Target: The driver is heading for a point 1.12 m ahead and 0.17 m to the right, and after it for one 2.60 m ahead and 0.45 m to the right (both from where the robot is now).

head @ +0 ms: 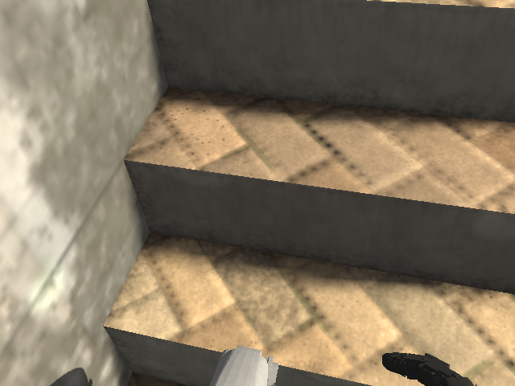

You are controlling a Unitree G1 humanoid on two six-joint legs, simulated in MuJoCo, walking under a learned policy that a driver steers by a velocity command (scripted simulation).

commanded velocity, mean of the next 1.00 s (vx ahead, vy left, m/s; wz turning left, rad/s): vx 0.50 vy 0.00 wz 0.00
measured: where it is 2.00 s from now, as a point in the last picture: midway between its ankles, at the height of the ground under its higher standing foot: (411, 6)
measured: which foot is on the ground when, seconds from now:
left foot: up 0.00-0.18, down 0.20-0.68, up 0.70-1.00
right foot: down 0.00-0.24, up 0.26-0.66, down 0.68-1.00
